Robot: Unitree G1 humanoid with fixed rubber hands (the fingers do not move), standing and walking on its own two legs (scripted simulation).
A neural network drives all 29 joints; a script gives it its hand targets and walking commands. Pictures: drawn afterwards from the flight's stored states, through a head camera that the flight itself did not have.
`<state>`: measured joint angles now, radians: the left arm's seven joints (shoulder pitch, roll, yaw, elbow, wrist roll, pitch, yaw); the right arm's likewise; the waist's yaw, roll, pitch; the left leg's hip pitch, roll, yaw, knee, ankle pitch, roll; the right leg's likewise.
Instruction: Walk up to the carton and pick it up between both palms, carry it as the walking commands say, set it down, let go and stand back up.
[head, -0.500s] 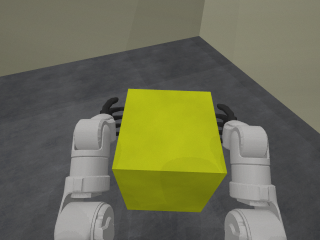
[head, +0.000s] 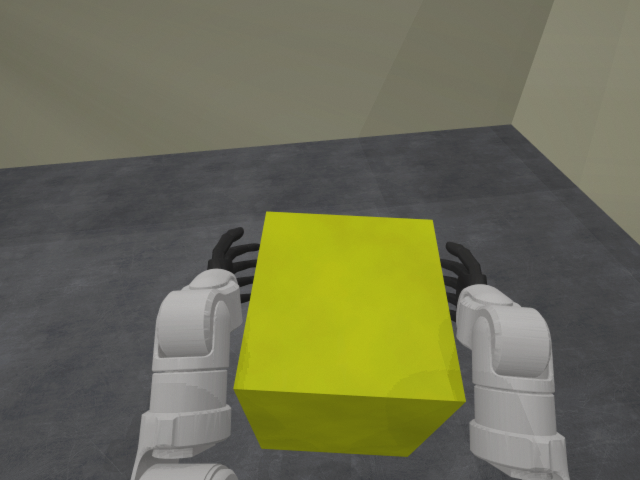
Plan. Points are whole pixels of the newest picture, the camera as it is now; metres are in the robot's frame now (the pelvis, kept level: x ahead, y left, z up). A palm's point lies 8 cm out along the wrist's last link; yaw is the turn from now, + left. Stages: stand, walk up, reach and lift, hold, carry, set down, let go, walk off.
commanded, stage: carry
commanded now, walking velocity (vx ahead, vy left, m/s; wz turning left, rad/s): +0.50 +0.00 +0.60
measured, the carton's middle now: (341, 341) +0.30 -0.03 +0.04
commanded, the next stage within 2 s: none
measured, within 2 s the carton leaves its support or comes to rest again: neither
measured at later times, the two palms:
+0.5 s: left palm (141, 249) +0.42 +0.25 +0.10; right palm (336, 221) +0.49 -0.03 +0.08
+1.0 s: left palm (39, 216) +0.54 +0.47 +0.07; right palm (202, 164) +0.69 +0.22 +0.07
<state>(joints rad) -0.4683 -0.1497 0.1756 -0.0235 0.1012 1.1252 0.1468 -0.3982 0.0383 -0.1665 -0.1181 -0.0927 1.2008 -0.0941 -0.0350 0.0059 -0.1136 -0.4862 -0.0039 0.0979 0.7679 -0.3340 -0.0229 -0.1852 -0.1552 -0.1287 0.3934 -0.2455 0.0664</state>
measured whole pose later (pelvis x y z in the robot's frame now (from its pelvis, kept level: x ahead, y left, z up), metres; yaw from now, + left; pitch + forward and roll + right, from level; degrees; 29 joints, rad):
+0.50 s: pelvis +0.18 +0.04 -0.02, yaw +17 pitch +2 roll +1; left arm -0.31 -0.15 0.12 -0.14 0.08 1.12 0.12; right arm -0.25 0.11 -0.15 -0.23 -0.14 1.18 -0.09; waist -0.03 0.01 -0.12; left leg -0.09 -0.08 -0.08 0.48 -0.40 0.05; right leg -0.43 -0.07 -0.12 0.47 -0.16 0.05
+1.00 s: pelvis +0.38 +0.19 -0.03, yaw +34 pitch +3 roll +1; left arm -0.26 -0.14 0.13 -0.22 0.10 1.15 0.12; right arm -0.25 0.13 -0.12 -0.23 -0.12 1.19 -0.08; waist -0.04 -0.02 -0.10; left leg -0.47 -0.03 0.18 0.59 -0.16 0.11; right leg -0.22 -0.25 -0.20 0.94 -0.48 0.13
